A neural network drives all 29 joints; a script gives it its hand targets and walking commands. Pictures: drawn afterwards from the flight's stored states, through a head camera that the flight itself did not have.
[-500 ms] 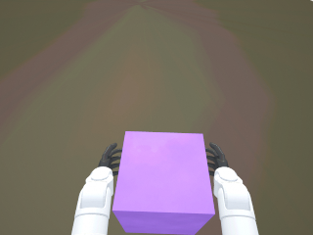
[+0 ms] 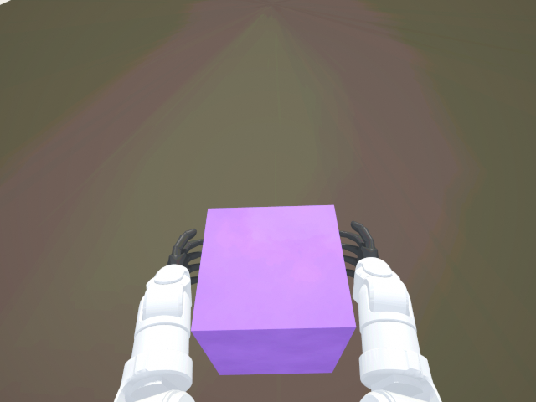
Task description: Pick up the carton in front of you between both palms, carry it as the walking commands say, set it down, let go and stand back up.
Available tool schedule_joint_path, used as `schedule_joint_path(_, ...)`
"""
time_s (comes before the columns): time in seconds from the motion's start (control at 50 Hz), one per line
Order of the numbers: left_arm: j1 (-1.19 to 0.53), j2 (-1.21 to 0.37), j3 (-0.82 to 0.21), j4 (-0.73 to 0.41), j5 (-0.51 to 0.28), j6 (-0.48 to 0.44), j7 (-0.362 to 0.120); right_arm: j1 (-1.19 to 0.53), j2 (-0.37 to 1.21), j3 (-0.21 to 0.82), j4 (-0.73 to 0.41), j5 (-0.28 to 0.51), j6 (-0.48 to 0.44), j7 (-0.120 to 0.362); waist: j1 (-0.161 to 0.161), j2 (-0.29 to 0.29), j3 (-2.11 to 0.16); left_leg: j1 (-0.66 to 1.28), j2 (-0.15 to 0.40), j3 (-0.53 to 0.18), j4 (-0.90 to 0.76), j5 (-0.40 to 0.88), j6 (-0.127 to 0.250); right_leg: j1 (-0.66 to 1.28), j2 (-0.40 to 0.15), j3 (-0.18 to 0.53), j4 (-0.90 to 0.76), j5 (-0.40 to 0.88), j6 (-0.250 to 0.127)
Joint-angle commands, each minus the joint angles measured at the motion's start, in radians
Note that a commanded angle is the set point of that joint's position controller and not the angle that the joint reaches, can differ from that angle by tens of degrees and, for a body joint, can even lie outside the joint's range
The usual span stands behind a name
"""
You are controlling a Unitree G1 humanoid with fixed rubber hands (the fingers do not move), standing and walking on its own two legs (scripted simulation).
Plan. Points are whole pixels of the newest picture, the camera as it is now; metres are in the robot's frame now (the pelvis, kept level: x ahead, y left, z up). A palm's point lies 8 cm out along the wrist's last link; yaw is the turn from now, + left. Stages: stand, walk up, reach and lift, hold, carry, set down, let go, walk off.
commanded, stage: set down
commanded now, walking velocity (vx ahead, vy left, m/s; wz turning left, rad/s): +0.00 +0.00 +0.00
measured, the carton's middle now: (273, 295) +0.31 +0.00 -0.05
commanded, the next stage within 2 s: none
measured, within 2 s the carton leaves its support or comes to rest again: neither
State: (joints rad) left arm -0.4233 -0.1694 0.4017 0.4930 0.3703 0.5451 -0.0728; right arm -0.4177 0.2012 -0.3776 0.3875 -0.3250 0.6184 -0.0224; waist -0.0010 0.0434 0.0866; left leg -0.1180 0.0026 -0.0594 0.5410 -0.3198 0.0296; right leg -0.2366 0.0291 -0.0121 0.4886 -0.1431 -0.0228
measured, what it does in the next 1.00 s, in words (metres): lowers itself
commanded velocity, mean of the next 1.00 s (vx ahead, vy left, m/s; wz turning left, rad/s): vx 0.00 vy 0.00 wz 0.00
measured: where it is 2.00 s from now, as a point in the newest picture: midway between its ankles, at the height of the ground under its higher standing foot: outside the picture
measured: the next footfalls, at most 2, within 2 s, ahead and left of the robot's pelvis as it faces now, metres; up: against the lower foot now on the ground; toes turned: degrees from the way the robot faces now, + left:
none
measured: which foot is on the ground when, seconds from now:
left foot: down 0.00-1.00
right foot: down 0.00-1.00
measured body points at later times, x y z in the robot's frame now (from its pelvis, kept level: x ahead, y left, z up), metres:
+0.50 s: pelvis -0.03 +0.02 -0.10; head +0.18 +0.00 +0.29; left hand +0.38 +0.17 -0.18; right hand +0.36 -0.13 -0.19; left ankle +0.00 +0.14 -0.73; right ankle +0.09 -0.09 -0.73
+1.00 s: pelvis -0.04 +0.04 -0.22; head +0.22 +0.03 +0.14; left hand +0.43 +0.15 -0.33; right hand +0.40 -0.15 -0.33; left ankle +0.00 +0.14 -0.73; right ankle +0.09 -0.10 -0.73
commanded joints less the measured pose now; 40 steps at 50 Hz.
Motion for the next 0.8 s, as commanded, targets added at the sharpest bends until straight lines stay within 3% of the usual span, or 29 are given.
schedule_joint_path(0.0, -0.629, -0.694, -0.293, 0.119, -0.095, -0.097, -0.223, -0.548, 0.894, 0.372, 0.176, 0.138, -0.062, 0.186, 0.019, -0.081, -0.183, -0.397, -0.071, -0.028, -0.044, -0.12, 0.057, 0.28, 0.005, 0.204, -0.059, -0.352, 0.044)
schedule_joint_path(0.08, -0.609, -0.559, -0.133, 0.195, 0.006, -0.15, -0.189, -0.516, 0.741, 0.185, 0.253, 0.026, -0.13, 0.127, 0.007, -0.069, -0.19, -0.514, -0.075, -0.033, 0.049, -0.08, 0.054, 0.164, 0.013, 0.201, 0.017, -0.288, 0.043)
schedule_joint_path(0.16, -0.598, -0.49, -0.13, 0.225, 0.008, -0.242, -0.174, -0.493, 0.658, 0.147, 0.252, -0.006, -0.243, 0.089, -0.008, -0.052, -0.289, -0.676, -0.094, -0.024, 0.144, -0.021, 0.044, 0.066, 0.028, 0.186, 0.131, -0.125, 0.038)
schedule_joint_path(0.28, -0.648, -0.564, -0.31, 0.219, -0.117, -0.427, -0.179, -0.566, 0.737, 0.336, 0.212, 0.058, -0.447, 0.059, 0.005, -0.035, -0.618, -0.934, -0.132, 0.0, 0.286, 0.025, 0.012, 0.012, 0.051, 0.155, 0.357, 0.147, 0.05)
schedule_joint_path(0.4, -0.738, -0.685, -0.532, 0.13, -0.24, -0.497, -0.139, -0.655, 0.811, 0.572, 0.119, 0.139, -0.517, 0.052, -0.012, -0.029, -1.049, -1.095, -0.158, 0.008, 0.444, 0.061, -0.025, -0.053, 0.077, 0.13, 0.566, 0.263, 0.054)
schedule_joint_path(0.48, -0.733, -0.725, -0.596, 0.103, -0.284, -0.475, -0.097, -0.649, 0.783, 0.611, 0.107, 0.168, -0.503, 0.067, -0.034, -0.025, -1.131, -1.102, -0.165, 0.001, 0.518, 0.069, -0.039, -0.273, 0.1, 0.068, 0.653, 0.193, 0.05)
schedule_joint_path(0.6, -0.756, -0.778, -0.572, 0.163, -0.279, -0.413, -0.073, -0.684, 0.759, 0.535, 0.19, 0.17, -0.454, 0.12, -0.06, -0.005, -1.029, -1.187, -0.171, -0.001, 0.586, -0.016, -0.047, -0.629, 0.114, 0.006, 0.752, 0.021, 0.041)
schedule_joint_path(0.78, -0.841, -0.774, -0.55, 0.214, -0.276, -0.417, -0.028, -0.746, 0.718, 0.44, 0.274, 0.175, -0.448, 0.155, -0.09, 0.028, -1.072, -1.3, -0.181, -0.003, 0.728, 0.07, -0.062, -0.899, 0.117, -0.01, 0.902, 0.056, 0.038)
